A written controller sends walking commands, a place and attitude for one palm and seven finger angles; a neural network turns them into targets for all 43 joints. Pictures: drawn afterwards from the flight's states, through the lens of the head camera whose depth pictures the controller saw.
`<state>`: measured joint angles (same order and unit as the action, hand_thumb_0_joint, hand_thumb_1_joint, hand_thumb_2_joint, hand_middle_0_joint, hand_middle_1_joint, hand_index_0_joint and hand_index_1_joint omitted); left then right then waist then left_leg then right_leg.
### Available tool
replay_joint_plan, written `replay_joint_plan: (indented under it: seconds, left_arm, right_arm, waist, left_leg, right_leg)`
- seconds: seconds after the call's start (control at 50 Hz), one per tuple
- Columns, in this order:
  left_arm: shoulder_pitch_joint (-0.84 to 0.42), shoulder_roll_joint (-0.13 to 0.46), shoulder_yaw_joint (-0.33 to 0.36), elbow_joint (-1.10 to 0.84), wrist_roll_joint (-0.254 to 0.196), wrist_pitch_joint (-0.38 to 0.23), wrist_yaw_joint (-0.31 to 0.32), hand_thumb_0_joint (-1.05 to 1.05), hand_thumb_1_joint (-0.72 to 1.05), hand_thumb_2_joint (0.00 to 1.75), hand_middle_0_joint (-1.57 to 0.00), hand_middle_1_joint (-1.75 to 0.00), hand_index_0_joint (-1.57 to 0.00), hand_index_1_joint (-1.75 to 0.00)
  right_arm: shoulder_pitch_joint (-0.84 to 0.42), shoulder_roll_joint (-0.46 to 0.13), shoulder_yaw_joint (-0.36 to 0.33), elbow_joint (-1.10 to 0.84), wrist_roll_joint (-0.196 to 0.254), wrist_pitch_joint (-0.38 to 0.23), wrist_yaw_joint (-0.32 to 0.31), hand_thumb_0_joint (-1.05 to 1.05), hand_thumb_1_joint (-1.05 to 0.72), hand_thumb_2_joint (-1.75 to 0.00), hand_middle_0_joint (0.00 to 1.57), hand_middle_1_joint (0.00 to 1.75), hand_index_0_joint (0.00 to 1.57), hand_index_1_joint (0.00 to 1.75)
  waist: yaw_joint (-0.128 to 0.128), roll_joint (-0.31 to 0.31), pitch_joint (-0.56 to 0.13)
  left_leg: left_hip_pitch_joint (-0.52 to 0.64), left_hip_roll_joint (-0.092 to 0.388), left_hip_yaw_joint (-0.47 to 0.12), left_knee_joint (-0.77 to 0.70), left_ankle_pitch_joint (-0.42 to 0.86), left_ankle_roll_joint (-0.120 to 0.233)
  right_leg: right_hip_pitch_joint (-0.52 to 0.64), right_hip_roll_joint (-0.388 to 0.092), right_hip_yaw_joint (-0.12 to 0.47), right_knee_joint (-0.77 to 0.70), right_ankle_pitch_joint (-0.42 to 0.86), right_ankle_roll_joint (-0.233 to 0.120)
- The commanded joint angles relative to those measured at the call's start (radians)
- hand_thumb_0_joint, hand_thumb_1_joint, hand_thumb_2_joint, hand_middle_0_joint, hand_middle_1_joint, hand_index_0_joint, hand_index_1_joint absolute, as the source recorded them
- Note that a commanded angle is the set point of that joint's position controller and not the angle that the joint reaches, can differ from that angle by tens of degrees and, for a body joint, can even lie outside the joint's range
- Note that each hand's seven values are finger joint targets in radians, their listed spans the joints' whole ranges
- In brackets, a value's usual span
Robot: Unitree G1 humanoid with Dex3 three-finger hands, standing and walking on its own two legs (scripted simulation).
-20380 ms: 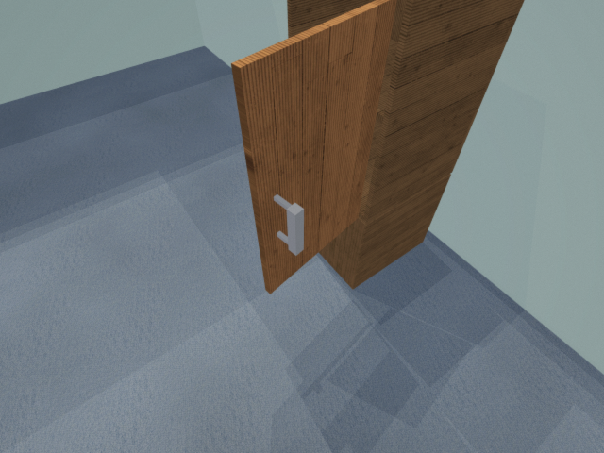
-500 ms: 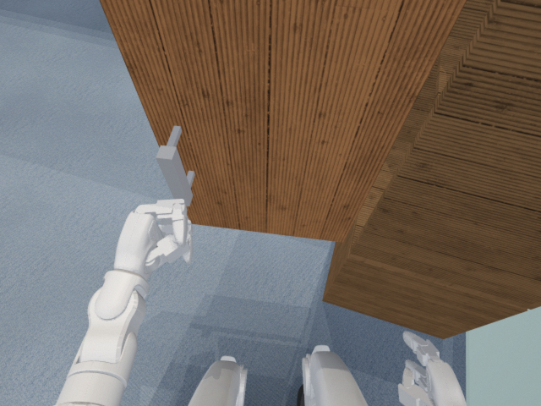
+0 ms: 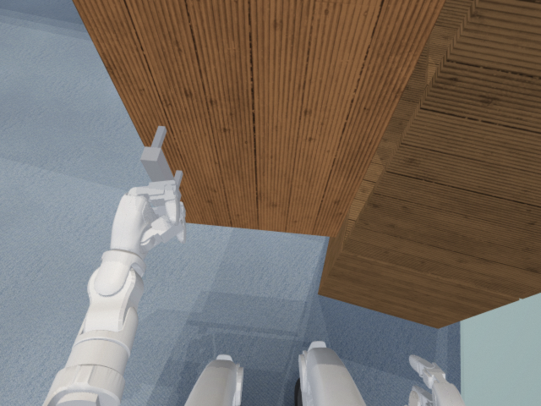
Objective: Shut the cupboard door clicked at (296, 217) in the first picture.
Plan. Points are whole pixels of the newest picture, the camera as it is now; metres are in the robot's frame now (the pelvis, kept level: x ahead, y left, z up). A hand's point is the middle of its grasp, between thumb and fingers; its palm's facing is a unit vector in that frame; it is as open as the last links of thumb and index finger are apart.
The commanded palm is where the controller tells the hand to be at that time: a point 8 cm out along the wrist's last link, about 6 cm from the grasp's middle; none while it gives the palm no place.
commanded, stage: bring the fist close to the handle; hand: left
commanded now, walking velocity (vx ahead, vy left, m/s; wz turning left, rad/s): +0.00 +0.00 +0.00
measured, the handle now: (166, 168) +0.47 +0.17 +0.03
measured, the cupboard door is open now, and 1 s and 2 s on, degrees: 100 86 69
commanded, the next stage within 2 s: push the door shut along its arc in 0.08 s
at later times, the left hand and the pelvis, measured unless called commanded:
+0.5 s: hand (181, 206) +0.40 +0.14 +0.03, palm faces -0.20 -0.98 -0.03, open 3.1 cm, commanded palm +0.39 +0.18 +0.03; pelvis -0.01 +0.01 -0.01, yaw +1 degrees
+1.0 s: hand (204, 171) +0.46 +0.11 +0.03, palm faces -0.34 -0.94 -0.03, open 3.1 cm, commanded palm +0.46 +0.16 +0.03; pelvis -0.02 +0.02 -0.02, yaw +0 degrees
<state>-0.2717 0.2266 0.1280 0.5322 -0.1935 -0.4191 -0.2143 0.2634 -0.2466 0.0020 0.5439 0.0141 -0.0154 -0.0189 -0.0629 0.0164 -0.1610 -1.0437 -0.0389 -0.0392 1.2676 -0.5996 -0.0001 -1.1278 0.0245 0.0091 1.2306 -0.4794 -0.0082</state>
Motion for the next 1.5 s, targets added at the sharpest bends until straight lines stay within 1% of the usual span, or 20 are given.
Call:
replay_joint_plan:
  seconds: [0.0, 0.12, 0.16, 0.3, 0.4, 0.44, 0.54, 0.66, 0.72, 0.76, 0.8, 0.82, 0.84, 0.96, 1.0, 1.06, 1.12, 1.3, 1.38, 1.48]
  left_arm:
    - [-0.299, 0.124, 0.037, -0.229, -0.014, -0.093, -0.001, 0.00, 0.90, 0.90, -1.30, -1.50, -1.30, -1.50]
    - [-0.260, 0.110, 0.025, -0.209, -0.006, -0.092, -0.006, 0.00, 0.90, 0.90, -1.30, -1.50, -1.30, -1.50]
    - [-0.231, 0.110, 0.032, -0.187, -0.007, -0.082, -0.004, 0.00, 0.90, 0.90, -1.30, -1.50, -1.30, -1.50]
    - [-0.466, 0.145, 0.023, -0.141, 0.005, -0.087, -0.026, 0.00, 0.90, 0.90, -1.30, -1.50, -1.30, -1.50]
    - [-0.545, 0.159, 0.035, -0.050, 0.008, -0.076, -0.054, 0.00, 0.90, 0.90, -1.30, -1.50, -1.30, -1.50]
    - [-0.578, 0.134, 0.014, -0.014, 0.012, -0.066, -0.067, 0.00, 0.90, 0.90, -1.30, -1.50, -1.30, -1.50]
    - [-0.686, 0.172, 0.029, 0.067, 0.025, -0.058, -0.091, 0.00, 0.90, 0.90, -1.30, -1.50, -1.30, -1.50]
    - [-0.804, 0.163, 0.012, 0.147, 0.029, -0.059, -0.121, 0.00, 0.90, 0.90, -1.30, -1.50, -1.30, -1.50]
    - [-0.843, 0.214, 0.055, 0.183, 0.027, -0.059, -0.128, 0.00, 0.90, 0.90, -1.30, -1.50, -1.30, -1.50]
    - [-0.880, 0.217, 0.051, 0.222, 0.036, -0.058, -0.133, 0.00, 0.90, 0.90, -1.30, -1.50, -1.30, -1.50]
    - [-0.933, 0.230, 0.056, 0.212, 0.037, -0.064, -0.139, 0.00, 0.90, 0.90, -1.30, -1.50, -1.30, -1.50]
    - [-0.931, 0.262, 0.082, 0.214, 0.042, -0.067, -0.141, 0.00, 0.90, 0.90, -1.30, -1.50, -1.30, -1.50]
    - [-0.922, 0.242, 0.067, 0.223, 0.041, -0.066, -0.146, 0.00, 0.90, 0.90, -1.30, -1.50, -1.30, -1.50]
    - [-1.013, 0.237, 0.053, 0.296, 0.052, -0.044, -0.151, 0.00, 0.90, 0.90, -1.30, -1.50, -1.30, -1.50]
    - [-1.047, 0.278, 0.087, 0.285, 0.052, -0.047, -0.145, 0.00, 0.90, 0.90, -1.30, -1.50, -1.30, -1.50]
    - [-1.090, 0.255, 0.057, 0.343, 0.072, -0.036, -0.146, 0.00, 0.90, 0.90, -1.30, -1.50, -1.30, -1.50]
    - [-1.135, 0.299, 0.086, 0.337, 0.075, -0.031, -0.153, 0.00, 0.90, 0.90, -1.30, -1.50, -1.30, -1.50]
    - [-1.185, 0.335, 0.108, 0.366, 0.085, 0.020, -0.174, 0.00, 0.90, 0.90, -1.30, -1.50, -1.30, -1.50]
    - [-1.232, 0.395, 0.139, 0.443, 0.104, 0.059, -0.174, 0.00, 0.90, 0.90, -1.30, -1.50, -1.30, -1.50]
    - [-1.328, 0.388, 0.105, 0.415, 0.109, 0.069, -0.205, 0.00, 0.90, 0.90, -1.30, -1.50, -1.30, -1.50]
  right_arm:
    - [0.008, -0.134, -0.052, -0.115, -0.002, -0.051, -0.017, 0.00, -0.90, -0.90, 0.20, 0.30, 0.20, 0.30]
    - [0.001, -0.132, -0.050, -0.111, -0.005, -0.045, -0.013, 0.00, -0.90, -0.90, 0.20, 0.30, 0.20, 0.30]
    - [0.001, -0.134, -0.050, -0.117, -0.002, -0.039, -0.011, 0.00, -0.90, -0.90, 0.20, 0.30, 0.20, 0.30]
    - [0.007, -0.142, -0.042, -0.098, -0.002, -0.040, -0.027, 0.00, -0.90, -0.90, 0.20, 0.30, 0.20, 0.30]
    - [0.026, -0.149, -0.043, -0.083, -0.001, -0.040, -0.026, 0.00, -0.90, -0.90, 0.20, 0.30, 0.20, 0.30]
    - [0.032, -0.147, -0.044, -0.076, 0.000, -0.035, -0.020, 0.00, -0.90, -0.90, 0.20, 0.30, 0.20, 0.30]
    - [0.059, -0.157, -0.045, -0.060, 0.000, -0.024, -0.019, 0.00, -0.90, -0.90, 0.20, 0.30, 0.20, 0.30]
    - [0.090, -0.166, -0.047, -0.040, -0.002, -0.015, -0.014, 0.00, -0.90, -0.90, 0.20, 0.30, 0.20, 0.30]
    - [0.103, -0.173, -0.048, -0.031, -0.005, -0.010, -0.013, 0.00, -0.90, -0.90, 0.20, 0.30, 0.20, 0.30]
    - [0.115, -0.173, -0.045, -0.024, -0.006, -0.004, -0.013, 0.00, -0.90, -0.90, 0.20, 0.30, 0.20, 0.30]
    - [0.125, -0.174, -0.044, -0.025, -0.010, -0.005, -0.010, 0.00, -0.90, -0.90, 0.20, 0.30, 0.20, 0.30]
    - [0.129, -0.180, -0.048, -0.020, -0.011, -0.001, -0.010, 0.00, -0.90, -0.90, 0.20, 0.30, 0.20, 0.30]
    - [0.131, -0.177, -0.048, -0.022, -0.011, 0.000, -0.007, 0.00, -0.90, -0.90, 0.20, 0.30, 0.20, 0.30]
    - [0.148, -0.184, -0.042, -0.009, -0.012, 0.014, -0.005, 0.00, -0.90, -0.90, 0.20, 0.30, 0.20, 0.30]
    - [0.155, -0.186, -0.041, -0.016, -0.015, 0.014, -0.005, 0.00, -0.90, -0.90, 0.20, 0.30, 0.20, 0.30]
    - [0.164, -0.184, -0.038, -0.004, -0.018, 0.019, -0.003, 0.00, -0.90, -0.90, 0.20, 0.30, 0.20, 0.30]
    - [0.171, -0.188, -0.037, -0.006, -0.022, 0.016, -0.003, 0.00, -0.90, -0.90, 0.20, 0.30, 0.20, 0.30]
    - [0.199, -0.184, -0.031, -0.015, -0.022, 0.019, -0.001, 0.00, -0.90, -0.90, 0.20, 0.30, 0.20, 0.30]
    - [0.209, -0.187, -0.023, -0.006, -0.021, 0.019, -0.005, 0.00, -0.90, -0.90, 0.20, 0.30, 0.20, 0.30]
    - [0.224, -0.187, -0.023, 0.002, -0.023, -0.005, -0.011, 0.00, -0.90, -0.90, 0.20, 0.30, 0.20, 0.30]
  waist:
    - [-0.007, -0.005, -0.396]
    - [0.005, 0.012, -0.407]
    - [0.009, -0.016, -0.384]
    - [-0.042, -0.002, -0.361]
    - [-0.040, 0.035, -0.421]
    - [-0.050, 0.044, -0.418]
    - [-0.074, 0.013, -0.423]
    - [-0.090, 0.053, -0.449]
    - [-0.088, 0.048, -0.480]
    - [-0.101, 0.032, -0.448]
    - [-0.100, 0.074, -0.481]
    - [-0.095, 0.067, -0.512]
    - [-0.098, 0.072, -0.517]
    - [-0.131, 0.064, -0.458]
    - [-0.122, 0.082, -0.489]
    - [-0.152, 0.063, -0.466]
    - [-0.150, 0.086, -0.537]
    - [-0.158, 0.080, -0.574]
    - [-0.184, 0.030, -0.500]
    - [-0.204, 0.092, -0.576]
  left_leg:
    - [0.097, 0.014, 0.023, -0.157, 0.274, 0.026]
    - [0.111, 0.015, 0.021, -0.167, 0.288, 0.019]
    - [0.104, 0.016, 0.020, -0.173, 0.273, 0.019]
    - [0.097, 0.014, 0.002, -0.153, 0.223, 0.026]
    - [0.128, 0.014, -0.006, -0.149, 0.259, 0.019]
    - [0.141, 0.016, -0.005, -0.148, 0.268, 0.017]
    - [0.114, 0.019, -0.010, -0.137, 0.259, 0.021]
    - [0.160, 0.019, -0.023, -0.140, 0.284, 0.018]
    - [0.142, 0.017, -0.015, -0.128, 0.289, 0.021]
    - [0.115, 0.017, -0.015, -0.126, 0.276, 0.025]
    - [0.137, 0.013, -0.019, -0.120, 0.305, 0.025]
    - [0.155, 0.018, -0.019, -0.118, 0.323, 0.023]
    - [0.168, 0.019, -0.020, -0.117, 0.340, 0.022]
    - [0.145, 0.024, -0.030, -0.114, 0.302, 0.025]
    - [0.143, 0.019, -0.026, -0.103, 0.321, 0.027]
    - [0.123, 0.023, -0.027, -0.092, 0.303, 0.031]
    - [0.127, 0.021, -0.023, -0.071, 0.333, 0.034]
    - [0.073, 0.021, -0.009, -0.032, 0.369, 0.042]
    - [-0.055, 0.022, 0.010, -0.014, 0.283, 0.055]
    - [-0.014, 0.023, 0.007, 0.009, 0.306, 0.057]
  right_leg:
    - [0.380, -0.026, 0.001, -0.150, 0.233, -0.017]
    - [0.375, -0.027, -0.007, -0.139, 0.246, -0.018]
    - [0.375, -0.025, -0.008, -0.149, 0.227, -0.018]
    - [0.310, -0.022, -0.010, -0.149, 0.162, -0.020]
    - [0.293, -0.021, -0.020, -0.128, 0.186, -0.027]
    - [0.269, -0.022, -0.021, -0.127, 0.195, -0.025]
    - [0.259, -0.019, -0.021, -0.124, 0.189, -0.024]
    - [0.209, -0.015, -0.035, -0.116, 0.182, -0.032]
    - [0.225, -0.014, -0.029, -0.113, 0.189, -0.031]
    - [0.217, -0.013, -0.030, -0.114, 0.183, -0.030]
    - [0.210, -0.008, -0.035, -0.101, 0.194, -0.036]
    - [0.215, -0.011, -0.031, -0.098, 0.208, -0.035]
    - [0.211, -0.010, -0.035, -0.096, 0.222, -0.035]
    - [0.149, -0.006, -0.043, -0.098, 0.176, -0.033]
    - [0.162, -0.003, -0.041, -0.088, 0.186, -0.038]
    - [0.137, -0.002, -0.039, -0.091, 0.178, -0.032]
    - [0.158, 0.001, -0.034, -0.077, 0.205, -0.033]
    - [0.193, 0.010, -0.026, -0.055, 0.267, -0.035]
    - [0.212, 0.012, -0.006, -0.074, 0.220, -0.026]
    - [0.190, 0.013, -0.005, -0.061, 0.236, -0.028]
